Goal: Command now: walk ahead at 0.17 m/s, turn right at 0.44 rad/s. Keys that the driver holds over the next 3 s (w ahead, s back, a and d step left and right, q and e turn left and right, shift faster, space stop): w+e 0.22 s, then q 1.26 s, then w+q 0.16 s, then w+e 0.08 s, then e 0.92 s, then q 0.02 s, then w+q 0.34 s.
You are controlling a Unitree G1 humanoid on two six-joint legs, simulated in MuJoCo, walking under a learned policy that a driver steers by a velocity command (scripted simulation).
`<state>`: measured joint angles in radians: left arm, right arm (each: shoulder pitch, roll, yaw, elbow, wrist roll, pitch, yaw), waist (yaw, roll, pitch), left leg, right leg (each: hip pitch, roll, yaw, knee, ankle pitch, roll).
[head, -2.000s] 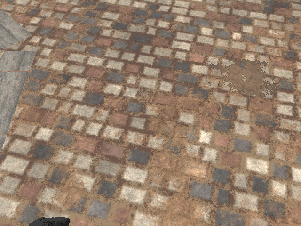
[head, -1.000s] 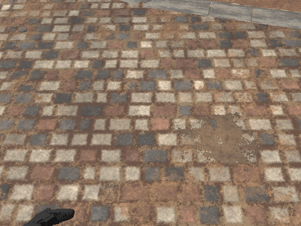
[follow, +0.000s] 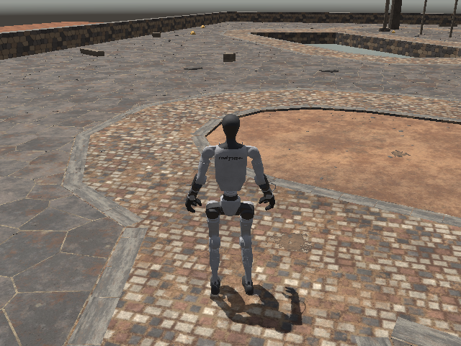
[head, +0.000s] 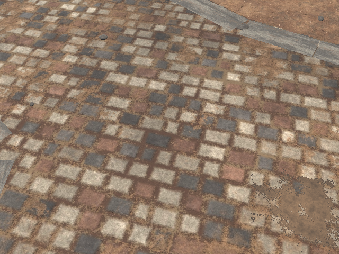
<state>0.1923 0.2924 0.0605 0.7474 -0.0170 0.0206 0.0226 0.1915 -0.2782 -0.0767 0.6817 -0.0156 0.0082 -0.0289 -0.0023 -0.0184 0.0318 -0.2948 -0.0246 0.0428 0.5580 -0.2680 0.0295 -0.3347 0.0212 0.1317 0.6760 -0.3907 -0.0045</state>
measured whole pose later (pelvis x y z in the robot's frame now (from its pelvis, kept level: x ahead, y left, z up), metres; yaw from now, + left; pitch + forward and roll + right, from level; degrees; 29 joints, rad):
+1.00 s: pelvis +0.17 -0.08 +0.01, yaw +9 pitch +3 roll -1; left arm 0.10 0.31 0.08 0.72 0.01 0.01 0.02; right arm 0.15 -0.31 -0.08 0.63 0.01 0.03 -0.01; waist -0.01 -0.02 0.07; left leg -0.34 -0.04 -0.05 0.47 -0.18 0.05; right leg -0.52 -0.01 0.03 1.08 -0.47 0.08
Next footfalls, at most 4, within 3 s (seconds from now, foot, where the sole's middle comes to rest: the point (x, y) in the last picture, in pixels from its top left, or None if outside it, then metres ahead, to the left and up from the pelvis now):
0.30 right None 0.13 -0.19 -0.77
0.84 left None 0.23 0.02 -0.77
1.22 right None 0.29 -0.21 -0.77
1.66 left None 0.15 0.01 -0.77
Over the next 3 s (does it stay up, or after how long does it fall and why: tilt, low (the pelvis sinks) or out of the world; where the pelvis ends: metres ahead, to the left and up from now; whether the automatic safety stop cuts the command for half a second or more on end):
stays up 0.39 0.06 0.01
